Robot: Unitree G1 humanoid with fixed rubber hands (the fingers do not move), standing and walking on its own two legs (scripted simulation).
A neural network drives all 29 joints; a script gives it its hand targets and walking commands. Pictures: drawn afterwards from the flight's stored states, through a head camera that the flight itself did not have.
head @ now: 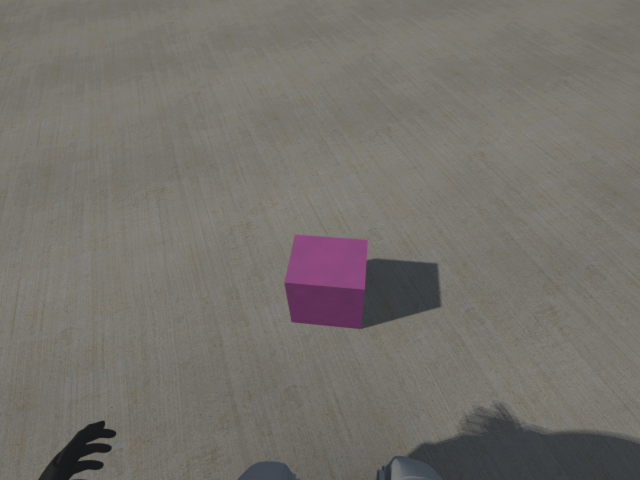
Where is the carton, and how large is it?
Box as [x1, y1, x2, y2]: [284, 235, 367, 328]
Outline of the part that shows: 295,235 284,282 291,321 360,328 364,292 367,240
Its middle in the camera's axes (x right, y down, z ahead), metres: +0.03 +0.15 +1.31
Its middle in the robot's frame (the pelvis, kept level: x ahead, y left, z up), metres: +0.79 +0.02 -0.62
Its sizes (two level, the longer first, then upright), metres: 0.242 0.193 0.249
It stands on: the floor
